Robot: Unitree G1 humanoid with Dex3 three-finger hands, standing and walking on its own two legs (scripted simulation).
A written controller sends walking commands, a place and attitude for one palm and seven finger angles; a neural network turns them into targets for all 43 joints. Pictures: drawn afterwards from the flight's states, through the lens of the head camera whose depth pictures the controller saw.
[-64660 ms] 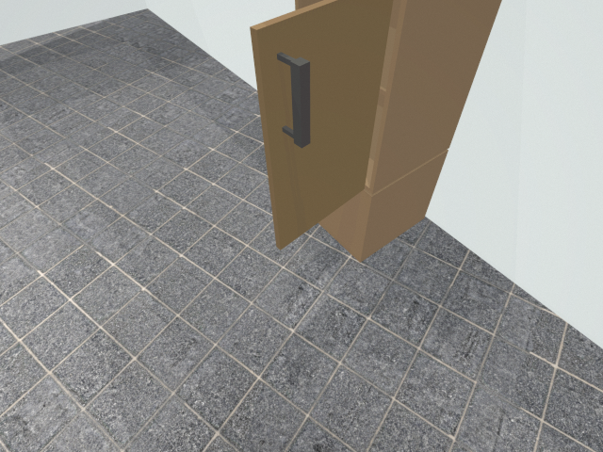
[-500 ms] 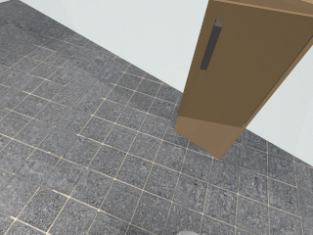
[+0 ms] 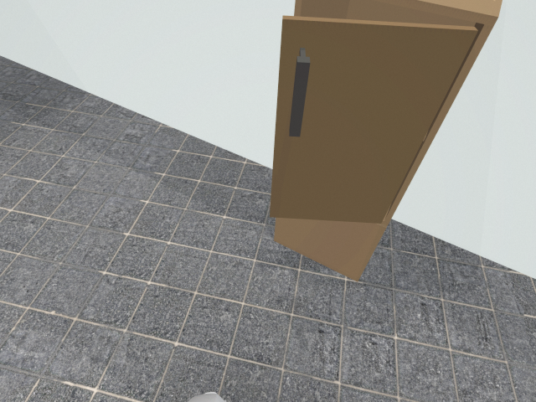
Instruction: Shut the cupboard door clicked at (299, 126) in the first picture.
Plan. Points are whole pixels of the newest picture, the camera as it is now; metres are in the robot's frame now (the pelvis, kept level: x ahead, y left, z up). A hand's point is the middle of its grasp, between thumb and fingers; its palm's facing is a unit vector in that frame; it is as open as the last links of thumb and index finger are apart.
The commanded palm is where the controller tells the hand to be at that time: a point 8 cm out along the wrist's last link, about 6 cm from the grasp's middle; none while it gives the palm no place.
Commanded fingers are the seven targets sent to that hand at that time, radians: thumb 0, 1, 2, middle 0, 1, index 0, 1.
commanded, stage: take the last steps up to it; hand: left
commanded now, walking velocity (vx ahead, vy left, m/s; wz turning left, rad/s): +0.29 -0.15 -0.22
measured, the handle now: (298, 94) +0.67 -0.03 +0.11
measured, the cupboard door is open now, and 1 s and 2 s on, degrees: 27 27 27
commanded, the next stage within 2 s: come to a stop and stand still in 0.46 s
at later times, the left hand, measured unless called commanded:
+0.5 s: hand (201, 323) +0.29 +0.14 -0.17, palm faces -0.18 -0.97 -0.17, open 7.3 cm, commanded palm none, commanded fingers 0.00 0.90 0.90 -0.20 -0.30 -0.20 -0.30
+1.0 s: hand (234, 308) +0.32 +0.08 -0.15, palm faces -0.04 -0.96 -0.27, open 7.3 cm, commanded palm none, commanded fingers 0.00 0.90 0.90 -0.20 -0.30 -0.20 -0.30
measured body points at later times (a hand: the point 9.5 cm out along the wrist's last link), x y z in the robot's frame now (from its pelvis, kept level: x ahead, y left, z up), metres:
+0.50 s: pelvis +0.16 -0.04 +0.00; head +0.20 -0.03 +0.45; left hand +0.30 +0.19 -0.15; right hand +0.04 -0.24 -0.14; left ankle +0.08 +0.11 -0.74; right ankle +0.24 -0.21 -0.69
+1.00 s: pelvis +0.22 -0.10 +0.00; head +0.25 -0.13 +0.45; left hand +0.32 +0.13 -0.13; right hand +0.31 -0.37 -0.15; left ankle +0.21 +0.04 -0.65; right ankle +0.26 -0.20 -0.74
